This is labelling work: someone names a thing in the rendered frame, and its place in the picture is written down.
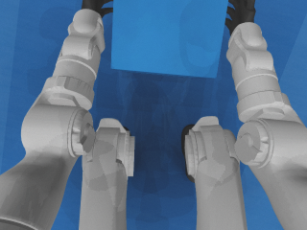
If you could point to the robot right upper arm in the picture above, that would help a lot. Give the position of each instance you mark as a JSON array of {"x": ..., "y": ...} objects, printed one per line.
[{"x": 276, "y": 153}]

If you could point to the robot right hand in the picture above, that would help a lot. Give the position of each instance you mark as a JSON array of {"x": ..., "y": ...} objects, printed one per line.
[{"x": 244, "y": 12}]

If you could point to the robot right thigh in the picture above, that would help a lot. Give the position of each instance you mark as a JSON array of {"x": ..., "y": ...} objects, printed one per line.
[{"x": 219, "y": 191}]

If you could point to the robot left upper arm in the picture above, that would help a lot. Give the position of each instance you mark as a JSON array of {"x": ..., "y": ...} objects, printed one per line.
[{"x": 54, "y": 136}]

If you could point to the left robot forearm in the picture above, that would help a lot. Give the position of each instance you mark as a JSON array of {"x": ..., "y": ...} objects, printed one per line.
[{"x": 77, "y": 65}]

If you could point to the right robot shin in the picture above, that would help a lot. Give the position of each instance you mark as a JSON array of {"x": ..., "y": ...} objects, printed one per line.
[{"x": 230, "y": 137}]

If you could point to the robot left hand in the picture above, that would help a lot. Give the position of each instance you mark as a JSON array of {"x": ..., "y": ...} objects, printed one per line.
[{"x": 96, "y": 5}]

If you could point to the carton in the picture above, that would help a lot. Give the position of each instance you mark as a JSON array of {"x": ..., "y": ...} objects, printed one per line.
[{"x": 176, "y": 38}]

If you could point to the right robot forearm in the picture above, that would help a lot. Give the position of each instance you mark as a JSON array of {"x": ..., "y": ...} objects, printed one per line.
[{"x": 256, "y": 83}]

